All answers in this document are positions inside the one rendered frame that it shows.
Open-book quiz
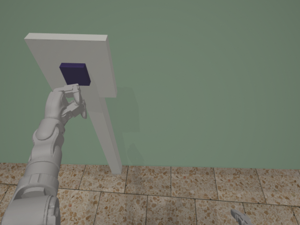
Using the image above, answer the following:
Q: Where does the right robot hand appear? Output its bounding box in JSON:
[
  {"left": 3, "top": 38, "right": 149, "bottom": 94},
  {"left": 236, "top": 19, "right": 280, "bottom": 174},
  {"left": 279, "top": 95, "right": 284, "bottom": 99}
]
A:
[{"left": 231, "top": 209, "right": 253, "bottom": 225}]

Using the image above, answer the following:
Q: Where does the button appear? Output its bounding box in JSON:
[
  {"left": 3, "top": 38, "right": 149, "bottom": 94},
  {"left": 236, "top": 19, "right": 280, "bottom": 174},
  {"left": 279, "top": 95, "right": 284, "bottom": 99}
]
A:
[{"left": 59, "top": 63, "right": 91, "bottom": 86}]

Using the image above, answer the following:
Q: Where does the panel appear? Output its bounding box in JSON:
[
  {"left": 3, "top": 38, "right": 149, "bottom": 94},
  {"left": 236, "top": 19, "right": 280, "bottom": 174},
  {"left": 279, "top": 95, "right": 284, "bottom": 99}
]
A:
[{"left": 24, "top": 33, "right": 122, "bottom": 174}]

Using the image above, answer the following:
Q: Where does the left robot hand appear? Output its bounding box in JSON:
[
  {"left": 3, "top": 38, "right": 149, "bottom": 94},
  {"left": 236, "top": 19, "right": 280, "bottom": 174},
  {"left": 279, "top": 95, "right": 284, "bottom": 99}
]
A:
[{"left": 44, "top": 83, "right": 87, "bottom": 126}]

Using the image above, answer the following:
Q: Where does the robot left upper arm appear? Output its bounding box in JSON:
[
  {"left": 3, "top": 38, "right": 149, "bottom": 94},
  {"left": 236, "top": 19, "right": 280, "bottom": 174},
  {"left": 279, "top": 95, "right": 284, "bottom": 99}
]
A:
[{"left": 3, "top": 195, "right": 60, "bottom": 225}]

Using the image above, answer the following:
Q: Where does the left robot forearm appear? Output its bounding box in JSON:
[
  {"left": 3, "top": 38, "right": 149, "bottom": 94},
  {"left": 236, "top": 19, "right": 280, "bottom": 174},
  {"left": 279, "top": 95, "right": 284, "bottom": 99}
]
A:
[{"left": 0, "top": 118, "right": 65, "bottom": 225}]

